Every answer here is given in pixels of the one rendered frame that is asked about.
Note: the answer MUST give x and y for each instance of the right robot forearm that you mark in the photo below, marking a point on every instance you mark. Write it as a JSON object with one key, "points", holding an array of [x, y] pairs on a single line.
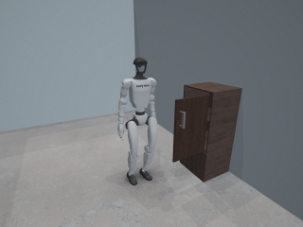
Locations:
{"points": [[121, 112]]}

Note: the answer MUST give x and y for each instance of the right robot hand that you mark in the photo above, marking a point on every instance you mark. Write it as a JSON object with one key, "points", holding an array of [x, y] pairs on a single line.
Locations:
{"points": [[121, 129]]}

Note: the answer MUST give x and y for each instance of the robot torso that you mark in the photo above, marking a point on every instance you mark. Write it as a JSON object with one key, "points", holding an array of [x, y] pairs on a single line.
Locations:
{"points": [[140, 96]]}

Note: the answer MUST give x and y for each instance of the left robot forearm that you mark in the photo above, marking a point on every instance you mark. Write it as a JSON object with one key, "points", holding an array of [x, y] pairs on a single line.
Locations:
{"points": [[152, 109]]}

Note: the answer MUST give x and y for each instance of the left robot upper arm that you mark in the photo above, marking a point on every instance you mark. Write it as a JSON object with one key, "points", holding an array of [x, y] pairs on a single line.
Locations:
{"points": [[153, 84]]}

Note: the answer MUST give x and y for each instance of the right robot upper arm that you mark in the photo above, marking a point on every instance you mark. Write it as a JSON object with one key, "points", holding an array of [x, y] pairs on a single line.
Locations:
{"points": [[125, 84]]}

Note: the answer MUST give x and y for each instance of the right robot shin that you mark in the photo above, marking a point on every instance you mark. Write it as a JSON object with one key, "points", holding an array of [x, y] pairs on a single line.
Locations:
{"points": [[131, 163]]}

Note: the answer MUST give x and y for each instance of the cupboard door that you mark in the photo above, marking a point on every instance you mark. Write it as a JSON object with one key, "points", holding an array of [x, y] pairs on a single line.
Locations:
{"points": [[190, 140]]}

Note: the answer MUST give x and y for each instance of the handle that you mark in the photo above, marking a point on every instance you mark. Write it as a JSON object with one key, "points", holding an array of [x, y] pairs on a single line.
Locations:
{"points": [[183, 124]]}

